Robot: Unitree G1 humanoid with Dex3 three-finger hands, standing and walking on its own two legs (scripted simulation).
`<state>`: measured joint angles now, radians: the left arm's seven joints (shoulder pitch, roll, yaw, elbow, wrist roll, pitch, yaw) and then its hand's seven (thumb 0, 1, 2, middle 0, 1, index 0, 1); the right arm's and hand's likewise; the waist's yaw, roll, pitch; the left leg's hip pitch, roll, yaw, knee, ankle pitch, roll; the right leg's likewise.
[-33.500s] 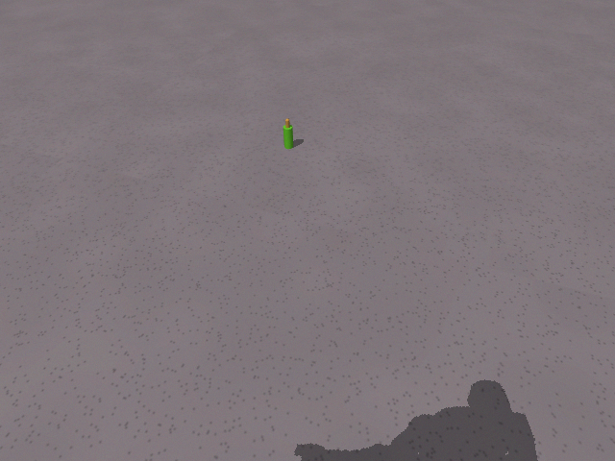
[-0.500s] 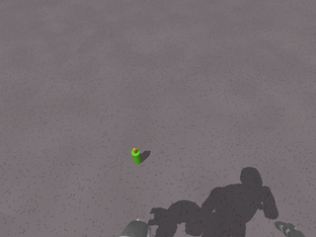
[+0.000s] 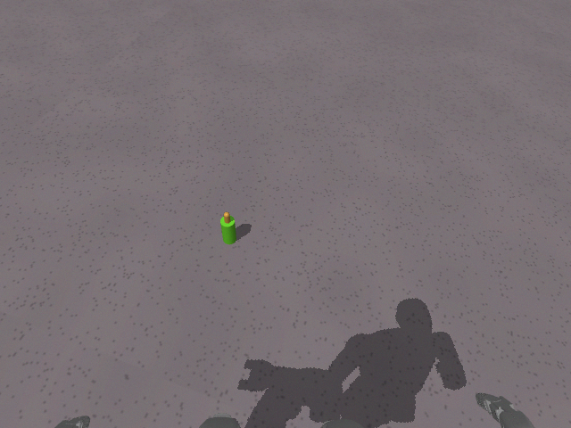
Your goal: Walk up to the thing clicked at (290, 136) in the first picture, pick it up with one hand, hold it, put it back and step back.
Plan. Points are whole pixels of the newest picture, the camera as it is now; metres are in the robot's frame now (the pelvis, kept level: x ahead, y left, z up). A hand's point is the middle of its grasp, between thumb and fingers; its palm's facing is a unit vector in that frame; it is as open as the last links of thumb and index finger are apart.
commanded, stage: step back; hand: left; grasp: from the side
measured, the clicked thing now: (228, 226) +0.85 +0.19 -0.67
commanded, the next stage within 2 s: stand in 1.28 s
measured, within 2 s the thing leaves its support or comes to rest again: neither
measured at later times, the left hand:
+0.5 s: hand out of the picture -0.07 +0.26 -0.14, palm faces +0.10 -0.90 -0.42, open 7.4 cm
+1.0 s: hand out of the picture -0.06 +0.24 -0.14, palm faces +0.12 -0.92 -0.38, open 7.4 cm
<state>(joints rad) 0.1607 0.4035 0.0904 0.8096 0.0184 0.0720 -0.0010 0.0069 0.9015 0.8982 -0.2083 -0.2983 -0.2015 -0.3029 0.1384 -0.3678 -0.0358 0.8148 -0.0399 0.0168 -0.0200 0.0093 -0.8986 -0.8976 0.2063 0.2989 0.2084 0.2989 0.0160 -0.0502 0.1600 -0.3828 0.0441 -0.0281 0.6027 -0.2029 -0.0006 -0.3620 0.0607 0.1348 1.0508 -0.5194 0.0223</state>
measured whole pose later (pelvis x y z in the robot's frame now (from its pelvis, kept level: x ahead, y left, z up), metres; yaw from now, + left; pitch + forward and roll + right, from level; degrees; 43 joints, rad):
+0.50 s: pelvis -0.12 -0.03 +0.00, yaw +4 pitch -3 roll +3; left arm 0.22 0.40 0.08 0.90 0.03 0.02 0.00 0.01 0.90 0.90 -0.21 -0.30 -0.20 -0.30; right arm 0.27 -0.35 -0.05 0.98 -0.05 0.01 0.01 0.01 -0.90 -0.90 0.20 0.30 0.20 0.30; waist 0.03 -0.04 0.07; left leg -0.19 -0.05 -0.02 0.56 -0.32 0.00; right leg -0.35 -0.07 0.01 0.76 -0.42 -0.02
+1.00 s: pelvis -0.09 -0.03 +0.00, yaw +6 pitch -3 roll +0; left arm 0.21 0.35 0.05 0.97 0.02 -0.04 -0.01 0.01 0.90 0.90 -0.21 -0.30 -0.21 -0.30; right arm 0.19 -0.40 -0.06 0.99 -0.03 0.00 0.01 0.01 -0.91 -0.90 0.20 0.30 0.20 0.30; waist 0.03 0.03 0.09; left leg -0.32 0.03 -0.04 0.61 -0.28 -0.01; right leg -0.25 -0.05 -0.07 0.62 -0.33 0.00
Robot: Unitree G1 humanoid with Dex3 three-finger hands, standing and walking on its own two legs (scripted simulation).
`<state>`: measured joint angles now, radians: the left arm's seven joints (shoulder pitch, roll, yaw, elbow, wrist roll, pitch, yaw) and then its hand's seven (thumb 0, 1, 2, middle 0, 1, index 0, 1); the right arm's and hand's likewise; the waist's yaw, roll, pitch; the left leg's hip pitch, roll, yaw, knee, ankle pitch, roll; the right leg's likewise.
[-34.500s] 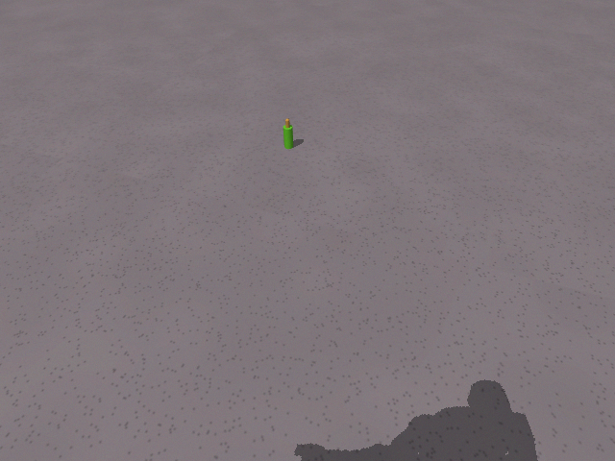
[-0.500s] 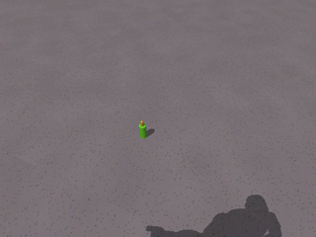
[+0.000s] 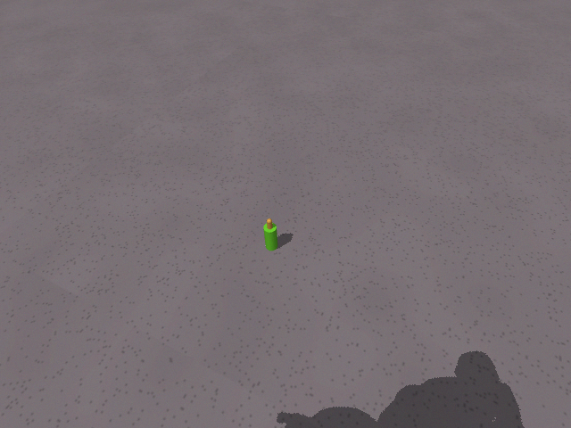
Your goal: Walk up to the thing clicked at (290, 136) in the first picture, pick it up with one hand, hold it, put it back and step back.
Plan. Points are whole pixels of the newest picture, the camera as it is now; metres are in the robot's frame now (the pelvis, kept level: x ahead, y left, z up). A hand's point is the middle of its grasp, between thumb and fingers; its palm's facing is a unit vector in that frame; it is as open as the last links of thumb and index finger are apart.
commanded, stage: step back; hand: left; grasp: from the side
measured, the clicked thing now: (270, 233) +0.96 +0.11 -0.67
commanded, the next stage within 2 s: stand in 0.28 s
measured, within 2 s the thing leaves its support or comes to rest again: neither
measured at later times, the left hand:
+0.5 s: hand out of the picture +0.11 +0.26 -0.13, palm faces -0.04 -0.94 -0.34, open 7.4 cm
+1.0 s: hand out of the picture +0.11 +0.25 -0.13, palm faces -0.07 -0.94 -0.33, open 7.4 cm
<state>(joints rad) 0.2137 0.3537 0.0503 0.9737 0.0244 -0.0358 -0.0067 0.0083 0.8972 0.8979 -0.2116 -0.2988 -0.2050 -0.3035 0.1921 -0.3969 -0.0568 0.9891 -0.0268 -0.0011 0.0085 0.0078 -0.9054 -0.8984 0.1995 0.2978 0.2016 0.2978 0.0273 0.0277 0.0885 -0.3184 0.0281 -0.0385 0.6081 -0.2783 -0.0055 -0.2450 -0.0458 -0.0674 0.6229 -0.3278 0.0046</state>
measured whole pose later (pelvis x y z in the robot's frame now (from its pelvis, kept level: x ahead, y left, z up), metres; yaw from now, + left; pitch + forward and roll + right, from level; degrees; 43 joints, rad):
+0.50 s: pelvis +0.02 +0.01 +0.02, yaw -2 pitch -3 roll +0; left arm 0.10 0.34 0.00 1.11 0.01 -0.02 -0.01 0.01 0.90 0.90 -0.21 -0.30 -0.20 -0.30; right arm 0.05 -0.34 -0.01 1.09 -0.01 -0.02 0.01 0.01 -0.90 -0.90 0.20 0.30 0.20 0.30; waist 0.01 0.02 0.06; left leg -0.18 0.03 0.00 0.41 -0.18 -0.03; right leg -0.11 -0.03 -0.02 0.41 -0.24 0.02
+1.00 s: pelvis +0.02 +0.00 +0.02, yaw -2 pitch -3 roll +0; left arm 0.10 0.35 0.01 1.14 0.01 -0.02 -0.02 0.01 0.90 0.90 -0.21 -0.30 -0.20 -0.30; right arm 0.12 -0.35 0.00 1.15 -0.01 -0.01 0.01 0.01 -0.90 -0.90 0.20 0.30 0.20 0.30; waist -0.02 0.01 0.06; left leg -0.15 0.05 0.00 0.33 -0.13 -0.04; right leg -0.09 -0.02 -0.02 0.33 -0.19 0.01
